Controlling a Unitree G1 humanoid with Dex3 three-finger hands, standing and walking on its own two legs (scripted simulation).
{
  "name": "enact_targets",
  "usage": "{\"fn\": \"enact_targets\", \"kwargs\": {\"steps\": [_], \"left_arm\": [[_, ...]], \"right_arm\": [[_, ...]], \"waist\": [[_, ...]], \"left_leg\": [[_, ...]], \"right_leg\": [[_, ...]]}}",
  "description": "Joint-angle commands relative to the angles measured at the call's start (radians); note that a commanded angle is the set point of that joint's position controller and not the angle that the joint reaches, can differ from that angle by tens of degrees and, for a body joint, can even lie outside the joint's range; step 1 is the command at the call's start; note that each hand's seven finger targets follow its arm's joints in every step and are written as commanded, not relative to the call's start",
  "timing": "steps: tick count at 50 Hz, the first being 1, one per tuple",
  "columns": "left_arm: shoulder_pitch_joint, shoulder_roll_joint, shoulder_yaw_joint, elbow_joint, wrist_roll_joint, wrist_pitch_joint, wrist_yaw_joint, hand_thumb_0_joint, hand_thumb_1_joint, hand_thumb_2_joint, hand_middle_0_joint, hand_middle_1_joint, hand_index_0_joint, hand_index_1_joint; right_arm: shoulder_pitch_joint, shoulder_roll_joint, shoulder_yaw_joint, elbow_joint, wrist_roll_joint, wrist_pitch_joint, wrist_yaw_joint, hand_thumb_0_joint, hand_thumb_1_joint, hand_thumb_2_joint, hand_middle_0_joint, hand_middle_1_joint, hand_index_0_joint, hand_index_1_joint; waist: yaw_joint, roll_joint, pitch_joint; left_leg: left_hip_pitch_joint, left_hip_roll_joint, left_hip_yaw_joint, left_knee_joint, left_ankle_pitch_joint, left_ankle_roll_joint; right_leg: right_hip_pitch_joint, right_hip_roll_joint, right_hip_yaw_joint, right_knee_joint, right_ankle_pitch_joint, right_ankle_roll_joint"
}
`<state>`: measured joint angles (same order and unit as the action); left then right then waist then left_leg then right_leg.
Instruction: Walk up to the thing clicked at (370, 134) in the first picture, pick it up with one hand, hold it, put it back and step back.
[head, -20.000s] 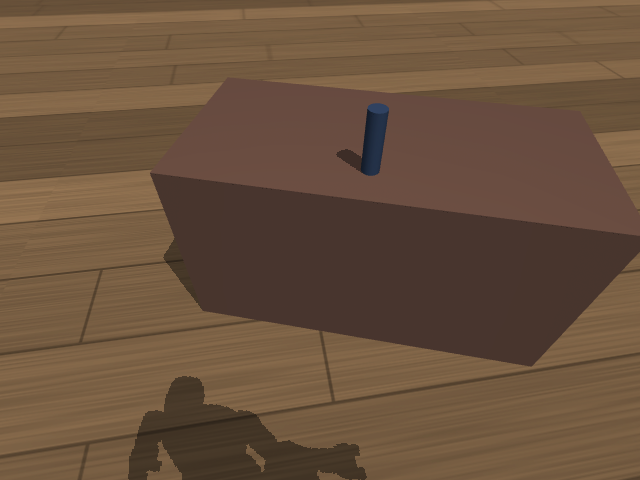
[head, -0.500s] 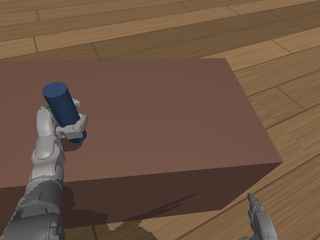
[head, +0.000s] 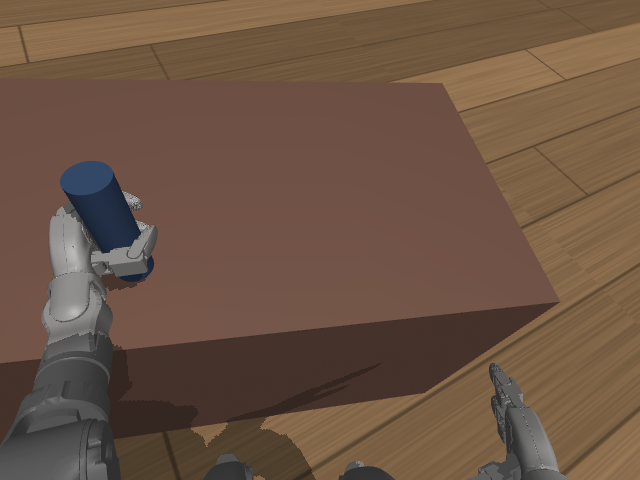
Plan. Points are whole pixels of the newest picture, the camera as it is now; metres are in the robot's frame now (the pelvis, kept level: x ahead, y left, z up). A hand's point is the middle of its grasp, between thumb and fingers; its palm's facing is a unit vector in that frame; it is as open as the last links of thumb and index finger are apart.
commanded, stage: lower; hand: left
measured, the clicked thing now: (114, 228) +0.44 +0.22 +0.05
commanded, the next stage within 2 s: loosen in 0.50 s
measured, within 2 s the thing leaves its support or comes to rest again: rests again in 0.24 s
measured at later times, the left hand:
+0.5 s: hand (132, 247) +0.44 +0.22 +0.01, palm faces +0.20 -0.98 +0.00, open 6.9 cm
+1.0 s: hand (131, 243) +0.44 +0.22 +0.01, palm faces +0.20 -0.98 +0.01, open 10.3 cm
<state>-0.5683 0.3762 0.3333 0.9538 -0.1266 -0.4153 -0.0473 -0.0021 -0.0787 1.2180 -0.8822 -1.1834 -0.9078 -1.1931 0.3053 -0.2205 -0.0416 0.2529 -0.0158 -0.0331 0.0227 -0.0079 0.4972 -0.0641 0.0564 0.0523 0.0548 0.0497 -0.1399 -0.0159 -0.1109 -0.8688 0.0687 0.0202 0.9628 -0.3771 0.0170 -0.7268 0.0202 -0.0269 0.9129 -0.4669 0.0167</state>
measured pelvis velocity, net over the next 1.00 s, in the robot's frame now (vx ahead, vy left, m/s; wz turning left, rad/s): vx -0.01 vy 0.00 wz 0.00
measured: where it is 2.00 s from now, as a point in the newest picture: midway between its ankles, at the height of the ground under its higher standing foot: outside the picture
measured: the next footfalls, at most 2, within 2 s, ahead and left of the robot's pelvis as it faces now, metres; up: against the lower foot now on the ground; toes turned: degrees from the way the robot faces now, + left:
none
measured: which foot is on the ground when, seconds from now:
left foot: down 0.00-1.00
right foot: down 0.00-1.00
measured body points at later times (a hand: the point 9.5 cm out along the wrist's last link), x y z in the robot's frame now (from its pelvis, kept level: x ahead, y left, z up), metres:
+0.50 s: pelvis +0.00 +0.00 -0.02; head +0.10 +0.04 +0.42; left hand +0.42 +0.27 +0.01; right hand +0.16 -0.25 -0.03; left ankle +0.05 +0.11 -0.68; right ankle -0.02 -0.14 -0.68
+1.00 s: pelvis -0.01 +0.00 -0.03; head +0.09 +0.04 +0.41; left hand +0.43 +0.27 +0.01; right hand +0.15 -0.26 -0.03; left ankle +0.05 +0.11 -0.68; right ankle -0.02 -0.14 -0.68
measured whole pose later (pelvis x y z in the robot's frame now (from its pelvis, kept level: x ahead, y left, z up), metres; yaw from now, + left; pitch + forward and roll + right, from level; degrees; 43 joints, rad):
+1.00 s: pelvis -0.01 +0.00 -0.03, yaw +0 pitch +20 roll -4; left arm -0.60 0.41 0.39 1.00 -0.12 -0.49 -0.08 0.00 -0.22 0.57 -0.79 -0.73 -0.80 -0.72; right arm 0.39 -0.25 -0.03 0.04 -0.03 0.02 0.04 -0.01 0.51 -0.05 0.06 0.05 0.06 0.05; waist -0.17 -0.01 -0.14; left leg -1.03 0.07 0.00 1.11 -0.43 0.01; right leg -0.88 0.02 -0.04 1.07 -0.53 0.01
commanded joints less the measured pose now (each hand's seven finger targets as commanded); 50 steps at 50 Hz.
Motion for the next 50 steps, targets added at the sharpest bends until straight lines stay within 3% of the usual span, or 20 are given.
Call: {"fn": "enact_targets", "kwargs": {"steps": [1, 3, 5, 7, 8, 10, 13, 15, 16, 18, 24, 25, 28, 30, 31, 36, 39, 44, 47, 50], "left_arm": [[-0.437, 0.229, 0.037, -0.255, -0.019, -0.115, -0.005, 0.000, 0.404, 1.294, -1.339, -1.419, -1.344, -1.426], [-0.467, 0.234, 0.030, -0.300, -0.013, -0.122, -0.003, 0.000, 0.398, 1.288, -1.348, -1.420, -1.352, -1.427], [-0.450, 0.226, 0.030, -0.281, -0.009, -0.123, -0.001, 0.000, 0.393, 1.298, -1.350, -1.424, -1.354, -1.433], [-0.434, 0.222, 0.029, -0.265, -0.015, -0.130, -0.004, 0.000, 0.394, 1.294, -1.354, -1.421, -1.355, -1.432], [-0.446, 0.253, 0.052, -0.297, -0.016, -0.136, -0.001, 0.000, 0.434, 1.317, -1.361, -1.437, -1.363, -1.446], [-0.453, 0.215, 0.023, -0.296, -0.009, -0.139, -0.005, 0.000, 0.414, 1.309, -1.345, -1.422, -1.347, -1.432], [-0.427, 0.242, 0.044, -0.276, -0.001, -0.141, -0.001, 0.000, 0.438, 1.305, -1.351, -1.415, -1.352, -1.425], [-0.484, 0.227, 0.031, -0.355, -0.005, -0.159, 0.000, 0.000, 0.433, 1.315, -1.354, -1.428, -1.356, -1.438], [-0.465, 0.258, 0.052, -0.326, -0.001, -0.157, 0.003, 0.000, 0.407, 1.319, -1.354, -1.435, -1.357, -1.444], [-0.436, 0.204, 0.027, -0.277, -0.008, -0.155, -0.004, 0.000, 0.411, 1.315, -1.346, -1.424, -1.349, -1.434], [-0.436, 0.251, 0.053, -0.270, 0.008, -0.162, 0.002, 0.000, 0.400, 1.327, -1.365, -1.447, -1.370, -1.455], [-0.422, 0.199, 0.025, -0.214, 0.010, -0.158, -0.001, 0.000, 0.399, 1.317, -1.365, -1.439, -1.372, -1.446], [-0.408, 0.243, 0.064, -0.204, 0.011, -0.160, -0.001, 0.000, 0.411, 1.330, -1.373, -1.448, -1.379, -1.456], [-0.412, 0.211, 0.041, -0.203, 0.008, -0.162, -0.012, 0.000, 0.438, 1.339, -1.362, -1.447, -1.369, -1.454], [-0.419, 0.219, 0.044, -0.183, 0.012, -0.160, -0.017, 0.000, 0.416, 1.259, -1.419, -1.430, -1.435, -1.426], [-0.426, 0.221, 0.053, -0.195, -0.001, -0.163, -0.024, 0.000, 0.064, 0.859, -1.147, -1.087, -1.179, -1.061], [-0.416, 0.231, 0.065, -0.171, -0.001, -0.159, -0.028, 0.000, -0.084, 0.619, -1.034, -0.918, -1.065, -0.889], [-0.395, 0.225, 0.063, -0.140, 0.000, -0.146, -0.036, 0.000, -0.311, 0.388, -0.698, -0.579, -0.708, -0.572], [-0.433, 0.263, 0.079, -0.194, 0.003, -0.151, -0.035, 0.000, -0.308, 0.342, -0.610, -0.488, -0.614, -0.485], [-0.384, 0.218, 0.064, -0.147, 0.002, -0.139, -0.039, 0.000, -0.371, 0.293, -0.536, -0.419, -0.538, -0.418]], "right_arm": [[0.027, -0.148, -0.072, -0.190, 0.000, -0.035, -0.011, 0.000, 0.516, -0.060, 0.049, 0.050, 0.049, 0.050], [0.002, -0.164, -0.086, -0.246, 0.000, -0.034, -0.010, 0.000, 0.516, -0.060, 0.049, 0.050, 0.049, 0.050], [0.039, -0.138, -0.058, -0.221, -0.002, -0.026, -0.007, 0.000, 0.519, -0.059, 0.049, 0.050, 0.049, 0.050], [0.025, -0.169, -0.092, -0.248, 0.001, -0.023, -0.008, 0.000, 0.514, -0.061, 0.049, 0.050, 0.049, 0.050], [0.031, -0.173, -0.085, -0.266, -0.002, -0.025, -0.007, 0.000, 0.519, -0.060, 0.049, 0.050, 0.049, 0.050], [0.049, -0.152, -0.069, -0.273, -0.005, -0.017, -0.002, 0.000, 0.520, -0.060, 0.049, 0.050, 0.049, 0.050], [0.070, -0.178, -0.098, -0.250, -0.006, -0.010, -0.001, 0.000, 0.520, -0.060, 0.049, 0.050, 0.049, 0.050], [0.038, -0.167, -0.085, -0.314, -0.008, -0.014, 0.003, 0.000, 0.521, -0.059, 0.049, 0.050, 0.049, 0.050], [0.048, -0.172, -0.091, -0.306, -0.008, -0.010, 0.001, 0.000, 0.518, -0.060, 0.049, 0.050, 0.049, 0.050], [0.086, -0.154, -0.072, -0.305, -0.010, -0.006, 0.002, 0.000, 0.517, -0.061, 0.049, 0.050, 0.049, 0.050], [0.075, -0.176, -0.090, -0.321, -0.010, 0.001, 0.003, 0.000, 0.525, -0.058, 0.049, 0.050, 0.049, 0.050], [0.081, -0.165, -0.079, -0.346, -0.013, 0.000, 0.005, 0.000, 0.524, -0.057, 0.049, 0.050, 0.049, 0.050], [0.101, -0.185, -0.096, -0.324, -0.010, 0.008, 0.003, 0.000, 0.527, -0.056, 0.049, 0.050, 0.049, 0.050], [0.077, -0.163, -0.071, -0.351, -0.012, 0.005, 0.009, 0.000, 0.534, -0.055, 0.050, 0.050, 0.049, 0.050], [0.079, -0.175, -0.083, -0.363, -0.012, 0.003, 0.006, 0.000, 0.536, -0.047, 0.050, 0.049, 0.049, 0.049], [0.090, -0.166, -0.072, -0.376, -0.009, 0.006, 0.006, 0.000, 0.527, -0.042, 0.051, 0.049, 0.050, 0.049], [0.094, -0.178, -0.081, -0.376, -0.012, 0.007, 0.004, 0.000, 0.518, -0.042, 0.051, 0.050, 0.050, 0.050], [0.100, -0.190, -0.093, -0.379, -0.011, 0.008, 0.003, 0.000, 0.528, -0.048, 0.051, 0.051, 0.051, 0.051], [0.089, -0.183, -0.081, -0.385, -0.012, 0.008, 0.004, 0.000, 0.536, -0.048, 0.052, 0.051, 0.051, 0.051], [0.115, -0.177, -0.079, -0.384, -0.011, 0.009, 0.006, 0.000, 0.532, -0.050, 0.052, 0.051, 0.051, 0.051]], "waist": [[0.009, 0.158, -0.476], [0.005, 0.162, -0.502], [0.010, 0.173, -0.465], [0.005, 0.171, -0.456], [0.012, 0.178, -0.507], [0.003, 0.184, -0.503], [0.005, 0.191, -0.473], [0.002, 0.211, -0.518], [0.006, 0.214, -0.526], [-0.014, 0.185, -0.493], [-0.005, 0.202, -0.457], [-0.025, 0.169, -0.462], [-0.021, 0.163, -0.445], [-0.020, 0.158, -0.459], [-0.030, 0.138, -0.457], [-0.024, 0.131, -0.425], [-0.025, 0.143, -0.445], [-0.025, 0.161, -0.442], [-0.010, 0.184, -0.456], [-0.023, 0.149, -0.436]], "left_leg": [[0.458, -0.010, -0.053, -0.067, 0.328, 0.009], [0.469, -0.011, -0.054, -0.064, 0.323, 0.009], [0.439, -0.012, -0.053, -0.062, 0.304, 0.007], [0.441, -0.008, -0.058, -0.064, 0.292, 0.002], [0.458, -0.007, -0.061, -0.048, 0.330, 0.004], [0.467, -0.004, -0.067, -0.040, 0.374, -0.001], [0.453, -0.001, -0.073, -0.037, 0.363, -0.006], [0.472, 0.000, -0.076, -0.033, 0.360, -0.011], [0.474, -0.001, -0.075, -0.026, 0.366, -0.010], [0.437, -0.003, -0.069, -0.014, 0.348, -0.002], [0.383, -0.012, -0.062, -0.016, 0.241, 0.000], [0.394, -0.007, -0.067, -0.010, 0.256, 0.002], [0.363, -0.006, -0.072, -0.008, 0.262, 0.001], [0.340, -0.012, -0.062, 0.011, 0.262, 0.007], [0.347, -0.009, -0.067, 0.008, 0.248, 0.006], [0.285, -0.021, -0.055, -0.003, 0.141, 0.006], [0.296, -0.017, -0.061, 0.001, 0.154, 0.005], [0.327, -0.009, -0.067, 0.009, 0.210, -0.002], [0.320, -0.012, -0.067, 0.012, 0.215, -0.005], [0.292, -0.012, -0.062, 0.017, 0.200, 0.004]], "right_leg": [[0.001, 0.019, -0.009, -0.086, 0.328, -0.024], [0.000, 0.019, -0.008, -0.078, 0.323, -0.025], [-0.019, 0.019, -0.009, -0.071, 0.305, -0.027], [-0.031, 0.021, -0.013, -0.062, 0.281, -0.032], [-0.018, 0.020, -0.012, -0.055, 0.309, -0.029], [-0.039, 0.024, -0.018, -0.040, 0.325, -0.030], [-0.068, 0.025, -0.021, -0.029, 0.302, -0.034], [-0.059, 0.025, -0.023, -0.017, 0.296, -0.037], [-0.055, 0.025, -0.023, -0.014, 0.299, -0.036], [-0.059, 0.025, -0.019, -0.013, 0.312, -0.031], [-0.095, 0.021, -0.010, -0.011, 0.243, -0.033], [-0.103, 0.025, -0.015, -0.011, 0.253, -0.031], [-0.116, 0.026, -0.019, 0.003, 0.252, -0.033], [-0.101, 0.023, -0.009, 0.006, 0.275, -0.027], [-0.113, 0.027, -0.015, 0.007, 0.258, -0.028], [-0.104, 0.021, 0.005, -0.007, 0.192, -0.025], [-0.120, 0.023, -0.004, 0.003, 0.191, -0.028], [-0.147, 0.030, -0.016, 0.019, 0.211, -0.033], [-0.133, 0.027, -0.015, 0.026, 0.215, -0.034], [-0.132, 0.028, -0.009, 0.024, 0.222, -0.030]]}}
